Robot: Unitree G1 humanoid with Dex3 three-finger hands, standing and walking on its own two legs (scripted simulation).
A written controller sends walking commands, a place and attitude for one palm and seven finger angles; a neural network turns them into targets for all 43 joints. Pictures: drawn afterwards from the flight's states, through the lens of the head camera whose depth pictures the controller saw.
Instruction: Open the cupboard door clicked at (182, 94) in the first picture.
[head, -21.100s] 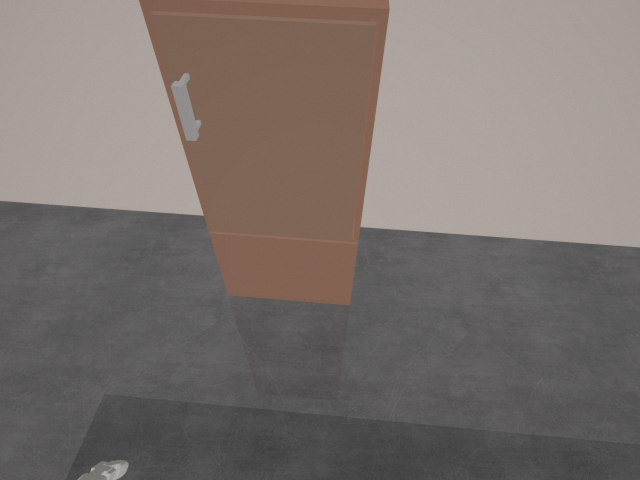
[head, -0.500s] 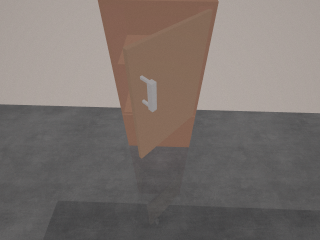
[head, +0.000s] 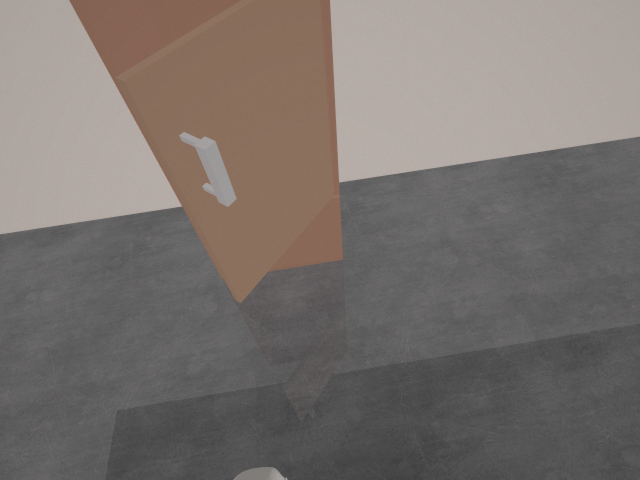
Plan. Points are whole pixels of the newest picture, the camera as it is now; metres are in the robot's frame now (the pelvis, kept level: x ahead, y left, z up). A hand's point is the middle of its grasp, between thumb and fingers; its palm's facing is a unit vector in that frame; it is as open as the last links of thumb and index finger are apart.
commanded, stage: walk to a spot facing it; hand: left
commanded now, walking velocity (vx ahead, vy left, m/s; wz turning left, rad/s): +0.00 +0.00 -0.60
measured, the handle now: (207, 169) +0.54 +0.22 +0.05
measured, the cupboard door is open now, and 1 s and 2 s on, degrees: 48 48 48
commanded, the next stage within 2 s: none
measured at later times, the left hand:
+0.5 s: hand out of the picture +0.09 +0.19 -0.15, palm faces -0.16 -0.95 -0.26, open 7.3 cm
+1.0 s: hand (274, 380) +0.27 +0.11 -0.15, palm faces -0.59 -0.76 -0.27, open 7.4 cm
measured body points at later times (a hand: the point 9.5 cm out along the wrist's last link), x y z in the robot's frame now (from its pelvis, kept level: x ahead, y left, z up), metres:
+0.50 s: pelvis +0.02 +0.00 +0.02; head +0.08 -0.02 +0.46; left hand +0.10 +0.24 -0.13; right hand +0.12 -0.27 -0.12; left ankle +0.06 +0.15 -0.66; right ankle -0.01 -0.06 -0.72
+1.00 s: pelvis +0.04 +0.01 +0.00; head +0.09 -0.04 +0.45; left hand +0.30 +0.15 -0.13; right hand -0.10 -0.21 -0.15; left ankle +0.09 +0.15 -0.72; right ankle -0.02 -0.08 -0.73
